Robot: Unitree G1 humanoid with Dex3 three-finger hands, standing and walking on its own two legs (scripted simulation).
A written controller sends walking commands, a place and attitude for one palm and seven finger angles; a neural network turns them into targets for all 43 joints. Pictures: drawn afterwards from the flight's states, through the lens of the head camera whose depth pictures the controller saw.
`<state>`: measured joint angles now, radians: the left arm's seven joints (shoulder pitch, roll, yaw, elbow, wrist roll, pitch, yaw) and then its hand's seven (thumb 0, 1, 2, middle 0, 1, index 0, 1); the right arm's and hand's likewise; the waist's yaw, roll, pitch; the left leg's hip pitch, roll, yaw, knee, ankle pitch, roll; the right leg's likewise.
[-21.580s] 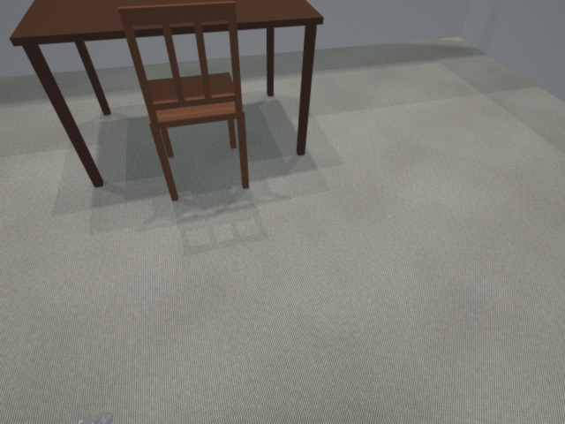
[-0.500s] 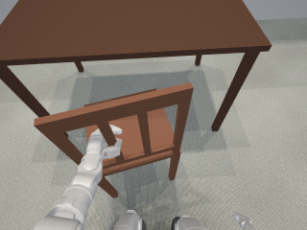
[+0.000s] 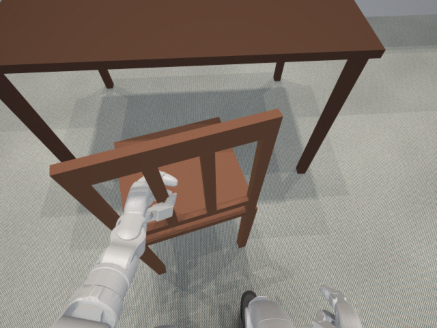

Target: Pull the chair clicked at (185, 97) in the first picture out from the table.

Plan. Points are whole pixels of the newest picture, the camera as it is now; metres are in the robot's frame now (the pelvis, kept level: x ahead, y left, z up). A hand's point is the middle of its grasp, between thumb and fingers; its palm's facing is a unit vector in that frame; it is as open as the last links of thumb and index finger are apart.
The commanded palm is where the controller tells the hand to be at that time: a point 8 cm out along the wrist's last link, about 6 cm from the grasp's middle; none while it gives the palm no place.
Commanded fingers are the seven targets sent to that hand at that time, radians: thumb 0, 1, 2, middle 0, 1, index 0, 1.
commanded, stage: step backward, pulling the chair out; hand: left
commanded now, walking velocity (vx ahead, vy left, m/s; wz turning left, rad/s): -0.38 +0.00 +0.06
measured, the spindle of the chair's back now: (162, 198) +0.38 +0.12 -0.08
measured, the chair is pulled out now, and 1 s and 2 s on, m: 0.21 0.35 0.54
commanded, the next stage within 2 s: stop walking, hand still on the chair in 1.94 s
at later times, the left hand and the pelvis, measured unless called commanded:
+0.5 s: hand (165, 231) +0.29 +0.10 -0.05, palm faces -0.04 -0.98 -0.18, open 5.6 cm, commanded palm +0.27 +0.16 -0.05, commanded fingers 0.00 0.90 0.90 -0.50 -1.45 -0.50 -1.45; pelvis -0.06 -0.01 +0.00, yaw +2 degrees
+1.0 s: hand (161, 278) +0.21 +0.10 -0.05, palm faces -0.05 -0.98 -0.19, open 5.6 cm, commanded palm +0.19 +0.16 -0.04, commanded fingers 0.00 0.90 0.90 -0.50 -1.45 -0.50 -1.45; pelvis -0.14 -0.01 +0.01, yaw +4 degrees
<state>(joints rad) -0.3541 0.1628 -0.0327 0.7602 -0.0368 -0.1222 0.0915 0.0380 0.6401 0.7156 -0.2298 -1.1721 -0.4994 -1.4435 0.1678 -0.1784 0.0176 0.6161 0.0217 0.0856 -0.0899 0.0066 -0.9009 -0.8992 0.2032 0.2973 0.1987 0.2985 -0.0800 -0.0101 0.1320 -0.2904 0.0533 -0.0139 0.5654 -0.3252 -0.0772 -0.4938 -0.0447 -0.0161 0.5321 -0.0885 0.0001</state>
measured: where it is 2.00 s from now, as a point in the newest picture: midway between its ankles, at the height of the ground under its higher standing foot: outside the picture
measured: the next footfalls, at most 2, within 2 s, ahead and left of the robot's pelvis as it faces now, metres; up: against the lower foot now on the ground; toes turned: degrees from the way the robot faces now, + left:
right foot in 0.74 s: -0.06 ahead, -0.12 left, +0.00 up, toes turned +0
left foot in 0.96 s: -0.10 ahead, +0.13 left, +0.00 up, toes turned +3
